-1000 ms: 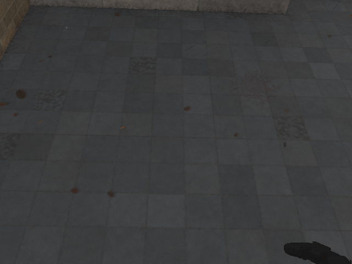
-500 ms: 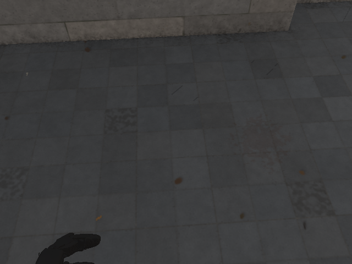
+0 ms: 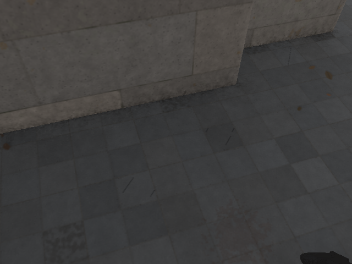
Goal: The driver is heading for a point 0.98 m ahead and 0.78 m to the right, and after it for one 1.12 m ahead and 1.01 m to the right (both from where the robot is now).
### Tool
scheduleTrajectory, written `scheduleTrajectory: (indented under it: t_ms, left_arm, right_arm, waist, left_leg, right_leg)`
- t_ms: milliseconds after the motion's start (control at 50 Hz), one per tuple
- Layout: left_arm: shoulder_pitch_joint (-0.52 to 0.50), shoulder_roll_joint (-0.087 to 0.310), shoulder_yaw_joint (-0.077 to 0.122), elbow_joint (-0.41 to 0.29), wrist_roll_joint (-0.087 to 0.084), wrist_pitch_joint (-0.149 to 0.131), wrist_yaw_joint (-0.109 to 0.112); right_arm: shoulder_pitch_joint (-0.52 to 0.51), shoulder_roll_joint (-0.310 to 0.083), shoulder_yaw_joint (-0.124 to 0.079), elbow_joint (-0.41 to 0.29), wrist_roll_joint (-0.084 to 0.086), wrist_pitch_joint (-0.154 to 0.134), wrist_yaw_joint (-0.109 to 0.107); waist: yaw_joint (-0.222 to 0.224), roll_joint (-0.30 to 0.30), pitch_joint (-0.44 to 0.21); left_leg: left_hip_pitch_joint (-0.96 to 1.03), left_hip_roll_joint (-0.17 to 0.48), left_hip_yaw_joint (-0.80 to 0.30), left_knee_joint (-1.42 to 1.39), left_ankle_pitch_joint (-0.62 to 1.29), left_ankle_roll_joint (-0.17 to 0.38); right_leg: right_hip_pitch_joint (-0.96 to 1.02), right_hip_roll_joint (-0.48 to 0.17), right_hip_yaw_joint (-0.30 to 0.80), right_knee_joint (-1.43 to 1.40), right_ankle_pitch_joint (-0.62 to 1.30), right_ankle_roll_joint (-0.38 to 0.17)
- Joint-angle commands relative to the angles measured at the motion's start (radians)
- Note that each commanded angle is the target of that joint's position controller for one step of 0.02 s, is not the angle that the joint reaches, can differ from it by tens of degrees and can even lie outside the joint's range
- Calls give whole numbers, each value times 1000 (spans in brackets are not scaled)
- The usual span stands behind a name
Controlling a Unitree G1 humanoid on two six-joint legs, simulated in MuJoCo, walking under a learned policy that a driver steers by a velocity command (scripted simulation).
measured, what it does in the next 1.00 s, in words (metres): walks ahead, turning right: right foot, then left foot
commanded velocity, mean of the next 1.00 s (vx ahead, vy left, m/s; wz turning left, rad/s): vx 0.24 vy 0.00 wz -0.97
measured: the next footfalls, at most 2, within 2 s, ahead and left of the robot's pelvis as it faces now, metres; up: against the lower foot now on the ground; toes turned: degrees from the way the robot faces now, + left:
right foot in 0.30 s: +0.40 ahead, -0.10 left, +0.00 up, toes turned -17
left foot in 0.74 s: +0.55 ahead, +0.03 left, +0.00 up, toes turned -53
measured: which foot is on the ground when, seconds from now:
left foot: down 0.00-0.28, up 0.30-0.72, down 0.74-1.00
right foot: up 0.00-0.28, down 0.30-0.74, up 0.76-1.00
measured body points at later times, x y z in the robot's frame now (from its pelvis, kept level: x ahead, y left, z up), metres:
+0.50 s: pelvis +0.29 -0.01 +0.00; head +0.34 -0.05 +0.45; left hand +0.55 +0.18 -0.08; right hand +0.39 -0.34 -0.07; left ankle +0.39 +0.15 -0.64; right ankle +0.36 -0.09 -0.72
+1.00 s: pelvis +0.40 +0.03 +0.02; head +0.41 +0.00 +0.47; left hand +0.73 +0.07 -0.06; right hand +0.25 -0.26 -0.07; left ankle +0.52 +0.06 -0.72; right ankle +0.28 -0.05 -0.63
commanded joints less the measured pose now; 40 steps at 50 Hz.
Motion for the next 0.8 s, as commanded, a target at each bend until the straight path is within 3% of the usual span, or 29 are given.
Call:
scheduleTrajectory:
  t_ms: [20,40,80,100,120,160,200,240,260,280,300,320,340,360,380,400,440,500,540,580,660,720,740,760,780,800]
  left_arm:
    - [-77,22,-3,-116,28,20,-14]
    - [-78,4,-5,-128,35,39,-16]
    - [-156,-14,-12,-185,38,57,-26]
    - [-158,-4,-2,-206,-78,46,-15]
    - [-200,11,-10,-222,-77,39,-20]
    - [-214,9,-12,-226,-27,26,-41]
    - [-169,38,3,-213,-17,27,-60]
    - [-93,109,34,-205,-20,41,-63]
    - [-3,158,60,-192,-19,48,-59]
    - [107,204,86,-165,-21,52,-45]
    - [45,235,86,-168,-32,52,-21]
    - [-87,300,72,-269,28,35,-22]
    - [-111,284,76,-325,38,29,-37]
    - [-166,255,68,-344,13,25,-42]
    - [-215,207,57,-349,-16,24,-36]
    - [-238,178,45,-353,-24,25,-28]
    - [-268,175,47,-359,-10,39,-9]
    - [-240,186,57,-348,-11,62,26]
    - [-244,189,60,-354,-17,86,44]
    - [-255,176,57,-364,-22,102,52]
    - [-241,152,53,-370,-17,112,45]
    - [-258,134,49,-379,-26,114,36]
    - [-211,90,35,-375,-28,115,32]
    - [-157,50,22,-379,-21,113,31]
    - [-160,145,48,-401,-18,97,19]
    - [-165,218,66,-377,-20,95,15]
  right_arm:
    - [206,-89,-36,16,5,-11,-4]
    - [229,-81,-35,41,22,-20,1]
    - [238,-79,-35,69,53,-32,6]
    - [43,-103,-58,13,91,-30,-13]
    - [-16,-115,-58,-8,94,-28,-27]
    - [-24,-171,-75,-5,86,-17,-48]
    - [16,-221,-91,6,93,-14,-55]
    - [14,-260,-105,-7,120,-5,-48]
    - [5,-264,-108,-17,126,0,-41]
    - [-1,-232,-100,-26,121,2,-31]
    - [79,-104,-66,-19,75,4,-15]
    - [240,-84,-45,-48,49,-4,-2]
    - [231,-209,-58,-77,67,-16,7]
    - [128,-254,-66,-96,80,-18,5]
    - [75,-243,-69,-99,68,-8,-9]
    - [68,-228,-67,-93,57,6,-20]
    - [62,-217,-71,-95,49,30,-22]
    - [26,-137,-53,-97,45,34,-22]
    - [8,-120,-50,-97,56,45,-22]
    - [-28,-116,-52,-100,61,53,-20]
    - [-84,-122,-63,-112,65,47,-12]
    - [-26,-146,-85,-88,68,35,-2]
    - [-11,-173,-95,-83,60,38,-4]
    - [-31,-241,-104,-113,37,53,-12]
    - [-8,-232,-109,-107,6,54,-11]
    - [-53,-177,-98,-129,18,53,-18]
  waist:
    - [-102,82,-40]
    - [-81,115,-30]
    - [-66,159,-21]
    - [-27,221,5]
    - [-26,200,18]
    - [-26,133,-13]
    - [-11,125,-69]
    - [40,142,-111]
    - [90,133,-150]
    - [146,66,-179]
    - [61,-189,-105]
    - [-81,-309,-260]
    - [-25,-193,-485]
    - [-30,-45,-380]
    - [-61,72,-267]
    - [-88,96,-208]
    - [-118,57,-154]
    - [-108,54,-193]
    - [-101,25,-232]
    - [-87,-19,-212]
    - [-52,-112,-156]
    - [-81,-135,-148]
    - [-63,-37,-180]
    - [-23,177,-189]
    - [-16,317,-185]
    - [-22,248,-136]
  left_leg:
    - [407,309,-303,-274,323,140]
    - [379,295,-211,-247,534,126]
    - [373,275,-94,-263,712,109]
    - [344,244,-38,-291,606,103]
    - [277,235,11,-326,574,101]
    - [196,176,131,-320,563,84]
    - [226,161,169,-230,708,65]
    - [268,178,166,-76,870,53]
    - [247,182,157,81,862,45]
    - [141,145,149,324,633,14]
    - [-54,2,142,650,-351,-33]
    - [-274,-113,-17,982,-566,-72]
    - [-320,-106,-195,1031,-454,-56]
    - [-341,-76,-208,945,-360,-37]
    - [-338,-44,-207,857,-301,-41]
    - [-293,-29,-210,789,-282,-45]
    - [-185,-25,-196,650,-275,-53]
    - [-133,-64,-167,449,-200,-79]
    - [-118,-85,-180,363,-112,-90]
    - [-102,-101,-188,283,-52,-88]
    - [-37,-120,-207,99,-47,-68]
    - [130,-97,-198,-172,60,-34]
    - [270,33,-263,-241,140,21]
    - [373,257,-472,-238,282,143]
    - [300,387,-657,-292,251,266]
    - [262,350,-578,-296,148,268]
  right_leg:
    - [-444,-116,-24,112,30,29]
    - [-434,-128,-33,81,-4,41]
    - [-469,-124,-61,4,27,49]
    - [-491,-164,-27,-81,73,68]
    - [-443,-162,-61,-206,156,82]
    - [-228,-118,-134,-458,395,91]
    - [-69,-45,-194,-532,471,73]
    - [49,1,-210,-555,416,23]
    - [167,15,-198,-578,411,-14]
    - [346,18,-160,-649,488,-53]
    - [422,-66,-7,-694,800,-106]
    - [580,-294,468,-647,1177,-327]
    - [649,-390,695,-820,786,-414]
    - [532,-347,668,-883,504,-357]
    - [390,-289,606,-892,389,-290]
    - [264,-250,545,-894,430,-257]
    - [83,-179,423,-890,589,-219]
    - [34,-118,359,-833,772,-176]
    - [43,-102,375,-817,680,-144]
    - [19,-79,398,-822,492,-107]
    - [19,-60,478,-808,299,-70]
    - [6,-24,521,-725,217,-26]
    - [-74,38,452,-590,-76,15]
    - [-245,161,248,-360,-293,67]
    - [-344,114,171,-146,-270,117]
    - [-366,37,130,-46,-175,152]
